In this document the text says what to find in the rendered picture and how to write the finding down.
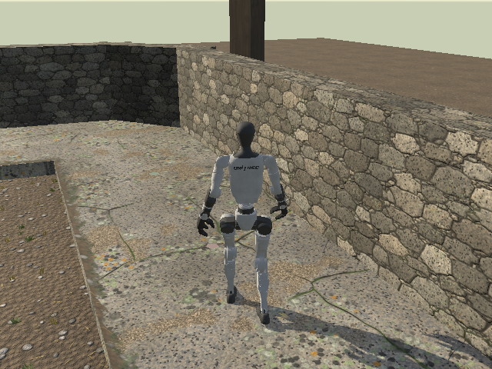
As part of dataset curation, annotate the robot left hand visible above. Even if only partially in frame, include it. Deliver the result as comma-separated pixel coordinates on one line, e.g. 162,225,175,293
197,217,214,237

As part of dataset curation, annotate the robot left shin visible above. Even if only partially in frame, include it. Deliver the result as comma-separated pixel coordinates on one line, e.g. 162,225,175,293
224,248,235,294

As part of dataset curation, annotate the left robot forearm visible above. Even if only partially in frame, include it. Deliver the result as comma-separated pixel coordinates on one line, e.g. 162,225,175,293
199,186,216,220

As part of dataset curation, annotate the robot right hand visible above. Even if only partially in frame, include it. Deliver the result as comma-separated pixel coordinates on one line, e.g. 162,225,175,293
270,206,288,220

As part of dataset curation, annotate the right robot forearm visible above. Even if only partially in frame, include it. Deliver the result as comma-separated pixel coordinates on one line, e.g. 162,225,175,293
274,183,287,209

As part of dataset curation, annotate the right robot upper arm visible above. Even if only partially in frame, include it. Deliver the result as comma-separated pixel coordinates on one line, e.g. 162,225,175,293
262,155,282,195

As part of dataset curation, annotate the left robot upper arm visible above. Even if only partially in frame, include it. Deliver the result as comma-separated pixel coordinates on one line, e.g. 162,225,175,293
209,155,230,198

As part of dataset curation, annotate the left robot thigh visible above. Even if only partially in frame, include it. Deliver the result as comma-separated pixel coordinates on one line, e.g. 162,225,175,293
220,214,237,261

